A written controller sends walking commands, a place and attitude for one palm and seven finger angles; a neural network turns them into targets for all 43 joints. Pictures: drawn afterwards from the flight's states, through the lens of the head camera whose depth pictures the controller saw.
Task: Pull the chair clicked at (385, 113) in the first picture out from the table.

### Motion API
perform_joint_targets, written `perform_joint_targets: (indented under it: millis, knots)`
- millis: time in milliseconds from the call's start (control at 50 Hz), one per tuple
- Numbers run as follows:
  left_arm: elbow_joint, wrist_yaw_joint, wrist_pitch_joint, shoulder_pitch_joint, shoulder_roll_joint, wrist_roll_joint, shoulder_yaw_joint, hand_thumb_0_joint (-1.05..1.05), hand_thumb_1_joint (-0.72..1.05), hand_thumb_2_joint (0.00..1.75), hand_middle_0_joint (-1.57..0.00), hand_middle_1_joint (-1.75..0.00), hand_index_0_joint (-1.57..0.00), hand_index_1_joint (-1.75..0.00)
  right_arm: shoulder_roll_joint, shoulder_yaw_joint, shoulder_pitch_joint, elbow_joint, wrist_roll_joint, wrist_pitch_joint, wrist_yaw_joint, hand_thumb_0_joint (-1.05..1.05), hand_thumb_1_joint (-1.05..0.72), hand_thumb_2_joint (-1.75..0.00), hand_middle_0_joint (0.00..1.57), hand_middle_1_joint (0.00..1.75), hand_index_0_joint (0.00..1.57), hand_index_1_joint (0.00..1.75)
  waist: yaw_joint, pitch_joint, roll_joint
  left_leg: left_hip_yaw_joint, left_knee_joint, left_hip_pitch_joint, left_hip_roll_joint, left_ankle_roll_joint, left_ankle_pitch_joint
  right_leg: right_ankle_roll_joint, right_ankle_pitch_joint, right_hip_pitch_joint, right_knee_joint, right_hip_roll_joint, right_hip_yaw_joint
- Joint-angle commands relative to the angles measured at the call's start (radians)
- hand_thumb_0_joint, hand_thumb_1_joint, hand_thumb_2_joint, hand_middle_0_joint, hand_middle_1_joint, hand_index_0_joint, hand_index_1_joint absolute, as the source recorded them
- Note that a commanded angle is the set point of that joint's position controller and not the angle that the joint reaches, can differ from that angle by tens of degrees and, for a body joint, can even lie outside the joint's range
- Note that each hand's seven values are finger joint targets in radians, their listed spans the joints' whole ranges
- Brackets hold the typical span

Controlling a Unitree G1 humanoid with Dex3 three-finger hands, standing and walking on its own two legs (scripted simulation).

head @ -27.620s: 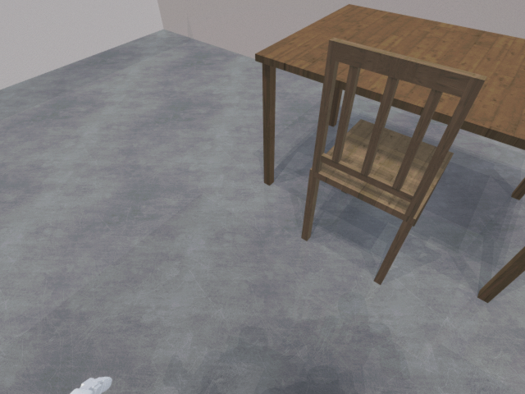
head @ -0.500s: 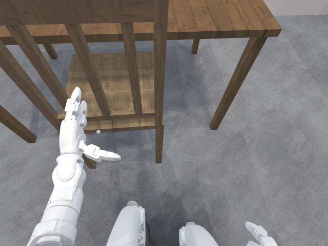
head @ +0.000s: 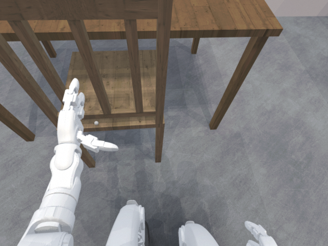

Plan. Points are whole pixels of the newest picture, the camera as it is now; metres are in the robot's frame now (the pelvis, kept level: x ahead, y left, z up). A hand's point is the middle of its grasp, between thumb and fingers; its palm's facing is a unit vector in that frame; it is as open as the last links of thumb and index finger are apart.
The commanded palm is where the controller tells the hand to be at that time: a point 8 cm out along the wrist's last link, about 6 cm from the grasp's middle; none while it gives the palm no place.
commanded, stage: push the fingers through the gap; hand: left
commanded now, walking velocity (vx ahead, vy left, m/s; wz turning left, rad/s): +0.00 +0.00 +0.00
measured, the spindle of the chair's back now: (95, 76) +0.53 +0.20 +0.05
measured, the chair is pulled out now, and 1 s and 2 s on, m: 0.00 0.00 0.00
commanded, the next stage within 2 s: hook a spindle and tug to test in 1.38 s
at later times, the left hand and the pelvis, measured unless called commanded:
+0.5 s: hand (101, 106) +0.45 +0.17 +0.03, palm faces +0.12 -0.99 -0.04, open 16.9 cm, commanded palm +0.42 +0.21 +0.03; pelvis +0.00 +0.00 +0.00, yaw -1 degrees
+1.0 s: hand (100, 91) +0.50 +0.18 +0.04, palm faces +0.15 -0.99 -0.03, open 16.9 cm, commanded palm +0.47 +0.21 +0.03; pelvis +0.00 +0.00 -0.01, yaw -2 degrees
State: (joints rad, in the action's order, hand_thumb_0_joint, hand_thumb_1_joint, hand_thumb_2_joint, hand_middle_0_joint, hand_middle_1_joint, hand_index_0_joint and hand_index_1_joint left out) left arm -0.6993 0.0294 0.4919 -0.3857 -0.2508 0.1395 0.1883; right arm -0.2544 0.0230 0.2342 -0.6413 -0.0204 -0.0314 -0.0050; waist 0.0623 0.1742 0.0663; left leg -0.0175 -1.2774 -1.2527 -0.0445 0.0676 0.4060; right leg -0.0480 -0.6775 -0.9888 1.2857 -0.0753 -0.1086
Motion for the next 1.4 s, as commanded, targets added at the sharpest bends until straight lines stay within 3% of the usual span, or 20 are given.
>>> perform_joint_targets:
  millis: [0,140,200,400,440,540,620,660,740,840,900,940,980,1040,1100,1160,1260,1280,1340,1380]
  knots:
    - [0.181,0.01,0.05,-0.351,-0.125,0.004,0.021,0.0,-0.5,0.3,-0.06,-0.08,-0.06,-0.08,-0.16,-0.062,0.064,0.087,0.0,-0.027,0.011,0.0,-0.9,-0.9,0.2,0.3,0.2,0.3,0.042,0.396,0.045,0.15,0.146,0.66,-0.004,-0.045,-0.126,0.014,0.255,-0.172,-0.233,0.007,0.069]
    - [0.102,-0.041,0.04,-0.37,-0.192,-0.02,0.107,0.0,-0.5,0.3,-0.06,-0.08,-0.06,-0.08,-0.154,-0.055,0.079,0.09,-0.009,-0.006,0.001,0.0,-0.9,-0.9,0.2,0.3,0.2,0.3,0.03,0.377,0.005,0.136,0.14,0.59,-0.001,-0.044,-0.139,0.016,0.272,-0.147,-0.225,0.003,0.073]
    - [0.118,-0.052,0.068,-0.465,-0.196,-0.035,0.103,0.0,-0.5,0.3,-0.06,-0.08,-0.06,-0.08,-0.152,-0.055,0.088,0.086,-0.016,-0.003,-0.004,0.0,-0.9,-0.9,0.2,0.3,0.2,0.3,0.042,0.402,0.059,0.138,0.131,0.613,-0.002,-0.046,-0.142,0.015,0.266,-0.167,-0.215,0.002,0.074]
    - [0.015,-0.004,0.06,-0.5,-0.185,-0.031,0.096,0.0,-0.5,0.3,-0.06,-0.08,-0.06,-0.08,-0.16,-0.065,0.132,0.061,-0.016,0.015,-0.012,0.0,-0.9,-0.9,0.2,0.3,0.2,0.3,0.062,0.431,0.054,0.134,0.118,0.627,-0.005,-0.043,-0.188,0.017,0.307,-0.17,-0.217,-0.003,0.075]
    - [-0.007,-0.005,0.057,-0.51,-0.222,-0.029,0.126,0.0,-0.5,0.3,-0.06,-0.08,-0.06,-0.08,-0.165,-0.065,0.137,0.057,-0.017,0.023,-0.01,0.0,-0.9,-0.9,0.2,0.3,0.2,0.3,0.06,0.42,0.027,0.129,0.115,0.596,-0.004,-0.04,-0.178,0.019,0.306,-0.156,-0.223,-0.002,0.081]
    - [0.002,-0.018,0.086,-0.579,-0.278,-0.036,0.165,0.0,-0.5,0.3,-0.06,-0.08,-0.06,-0.08,-0.161,-0.059,0.14,0.052,-0.023,0.03,-0.012,0.0,-0.9,-0.9,0.2,0.3,0.2,0.3,0.062,0.425,0.051,0.114,0.099,0.572,-0.001,-0.037,-0.185,0.02,0.328,-0.137,-0.218,-0.004,0.094]
    - [-0.03,-0.013,0.103,-0.629,-0.267,-0.055,0.149,0.0,-0.5,0.3,-0.06,-0.08,-0.06,-0.08,-0.16,-0.061,0.155,0.042,-0.028,0.034,-0.017,0.0,-0.9,-0.9,0.2,0.3,0.2,0.3,0.075,0.438,0.083,0.122,0.091,0.597,-0.004,-0.039,-0.197,0.018,0.322,-0.171,-0.205,-0.006,0.088]
    - [-0.088,-0.007,0.098,-0.642,-0.28,-0.06,0.155,0.0,-0.5,0.3,-0.06,-0.08,-0.06,-0.08,-0.165,-0.059,0.164,0.035,-0.028,0.039,-0.017,0.0,-0.9,-0.9,0.2,0.3,0.2,0.3,0.087,0.414,0.047,0.126,0.09,0.573,-0.006,-0.035,-0.178,0.02,0.308,-0.183,-0.207,-0.007,0.09]
    - [-0.145,0.005,0.081,-0.679,-0.276,-0.058,0.155,0.0,-0.5,0.3,-0.06,-0.08,-0.06,-0.08,-0.168,-0.059,0.17,0.035,-0.028,0.049,-0.02,0.0,-0.9,-0.9,0.2,0.3,0.2,0.3,0.095,0.41,0.058,0.124,0.087,0.553,-0.006,-0.034,-0.154,0.02,0.287,-0.195,-0.211,-0.006,0.087]
    - [-0.145,0.003,0.088,-0.751,-0.326,-0.066,0.188,0.0,-0.5,0.3,-0.06,-0.08,-0.06,-0.08,-0.171,-0.06,0.185,0.032,-0.033,0.058,-0.023,0.0,-0.9,-0.9,0.2,0.3,0.2,0.3,0.095,0.459,0.083,0.126,0.07,0.57,-0.007,-0.032,-0.187,0.018,0.305,-0.195,-0.2,-0.01,0.089]
    - [-0.134,-0.003,0.099,-0.788,-0.398,-0.072,0.238,0.0,-0.5,0.3,-0.06,-0.08,-0.06,-0.08,-0.176,-0.057,0.191,0.027,-0.037,0.065,-0.022,0.0,-0.9,-0.9,0.2,0.3,0.2,0.3,0.095,0.49,0.085,0.117,0.049,0.547,-0.009,-0.03,-0.214,0.02,0.346,-0.172,-0.184,-0.01,0.097]
    - [-0.158,0.001,0.092,-0.782,-0.39,-0.08,0.23,0.0,-0.5,0.3,-0.06,-0.08,-0.06,-0.08,-0.172,-0.053,0.197,0.028,-0.037,0.072,-0.026,0.0,-0.9,-0.9,0.2,0.3,0.2,0.3,0.099,0.489,0.082,0.112,0.046,0.53,-0.008,-0.028,-0.218,0.021,0.359,-0.161,-0.183,-0.011,0.097]
    - [-0.162,0.008,0.091,-0.772,-0.359,-0.089,0.204,0.0,-0.5,0.3,-0.06,-0.08,-0.06,-0.08,-0.166,-0.053,0.2,0.032,-0.036,0.077,-0.031,0.0,-0.9,-0.9,0.2,0.3,0.2,0.3,0.096,0.488,0.131,0.122,0.056,0.575,-0.012,-0.035,-0.234,0.016,0.347,-0.195,-0.177,-0.013,0.086]
    - [-0.161,0.015,0.072,-0.71,-0.338,-0.08,0.196,0.0,-0.5,0.3,-0.06,-0.08,-0.06,-0.08,-0.172,-0.06,0.205,0.041,-0.032,0.088,-0.039,0.0,-0.9,-0.9,0.2,0.3,0.2,0.3,0.085,0.495,0.115,0.134,0.077,0.605,-0.016,-0.038,-0.232,0.012,0.335,-0.194,-0.187,-0.017,0.076]
    - [-0.173,0.016,0.051,-0.698,-0.288,-0.068,0.168,0.0,-0.5,0.3,-0.06,-0.08,-0.06,-0.08,-0.176,-0.066,0.209,0.039,-0.029,0.096,-0.04,0.0,-0.9,-0.9,0.2,0.3,0.2,0.3,0.101,0.465,0.092,0.15,0.094,0.622,-0.02,-0.039,-0.224,0.014,0.316,-0.225,-0.197,-0.016,0.064]
    - [-0.171,0.001,0.054,-0.748,-0.321,-0.065,0.192,0.0,-0.5,0.3,-0.06,-0.08,-0.06,-0.08,-0.18,-0.063,0.215,0.03,-0.029,0.095,-0.035,0.0,-0.9,-0.9,0.2,0.3,0.2,0.3,0.111,0.433,0.059,0.143,0.087,0.577,-0.016,-0.031,-0.198,0.018,0.309,-0.216,-0.202,-0.015,0.073]
    - [-0.075,-0.032,0.117,-0.846,-0.369,-0.091,0.208,0.0,-0.5,0.3,-0.06,-0.08,-0.06,-0.08,-0.172,-0.06,0.212,0.024,-0.04,0.087,-0.032,0.0,-0.9,-0.9,0.2,0.3,0.2,0.3,0.108,0.493,0.138,0.152,0.083,0.648,-0.021,-0.038,-0.229,0.012,0.315,-0.229,-0.186,-0.016,0.076]
    - [-0.063,-0.032,0.127,-0.838,-0.347,-0.094,0.192,0.0,-0.5,0.3,-0.06,-0.08,-0.06,-0.08,-0.166,-0.059,0.211,0.025,-0.043,0.086,-0.035,0.0,-0.9,-0.9,0.2,0.3,0.2,0.3,0.104,0.514,0.172,0.152,0.083,0.676,-0.018,-0.041,-0.25,0.01,0.322,-0.229,-0.186,-0.017,0.073]
    - [-0.133,-0.03,0.115,-0.757,-0.369,-0.103,0.217,0.0,-0.5,0.3,-0.06,-0.08,-0.06,-0.08,-0.173,-0.059,0.215,0.021,-0.044,0.094,-0.039,0.0,-0.9,-0.9,0.2,0.3,0.2,0.3,0.094,0.503,0.126,0.148,0.083,0.641,-0.019,-0.041,-0.242,0.011,0.326,-0.209,-0.186,-0.019,0.071]
    - [-0.211,-0.019,0.086,-0.713,-0.339,-0.109,0.199,0.0,-0.5,0.3,-0.06,-0.08,-0.06,-0.08,-0.176,-0.06,0.22,0.02,-0.042,0.102,-0.041,0.0,-0.9,-0.9,0.2,0.3,0.2,0.3,0.102,0.465,0.114,0.152,0.088,0.625,-0.021,-0.043,-0.235,0.012,0.32,-0.233,-0.185,-0.016,0.063]
